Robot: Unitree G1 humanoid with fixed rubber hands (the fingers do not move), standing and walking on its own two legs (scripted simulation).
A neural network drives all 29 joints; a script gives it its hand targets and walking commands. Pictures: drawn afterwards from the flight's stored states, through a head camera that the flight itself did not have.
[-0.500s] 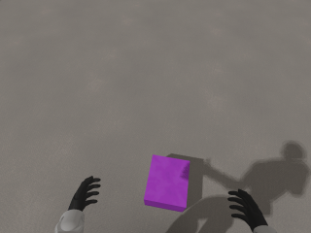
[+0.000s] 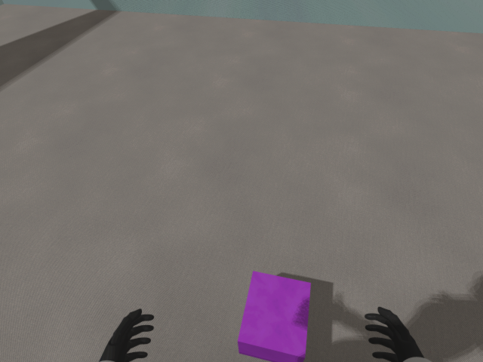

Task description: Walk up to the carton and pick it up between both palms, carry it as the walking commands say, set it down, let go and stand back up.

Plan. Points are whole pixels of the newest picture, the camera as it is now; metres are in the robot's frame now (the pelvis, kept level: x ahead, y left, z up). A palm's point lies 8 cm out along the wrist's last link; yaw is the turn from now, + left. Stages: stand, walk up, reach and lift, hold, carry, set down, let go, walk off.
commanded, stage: let go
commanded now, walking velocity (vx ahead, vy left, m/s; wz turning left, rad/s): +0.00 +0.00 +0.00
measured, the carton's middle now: (275, 317) +0.43 -0.07 -0.69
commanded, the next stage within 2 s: stand in 0.06 s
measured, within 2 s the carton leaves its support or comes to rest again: neither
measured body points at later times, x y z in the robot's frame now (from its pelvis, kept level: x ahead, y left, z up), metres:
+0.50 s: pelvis +0.06 -0.02 -0.01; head +0.06 -0.03 +0.44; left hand +0.15 +0.24 -0.12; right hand +0.14 -0.28 -0.13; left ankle -0.04 +0.10 -0.74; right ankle +0.01 -0.11 -0.74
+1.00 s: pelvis +0.06 -0.03 -0.01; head +0.06 -0.04 +0.44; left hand +0.09 +0.23 -0.14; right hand +0.05 -0.29 -0.16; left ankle -0.04 +0.10 -0.74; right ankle +0.01 -0.11 -0.74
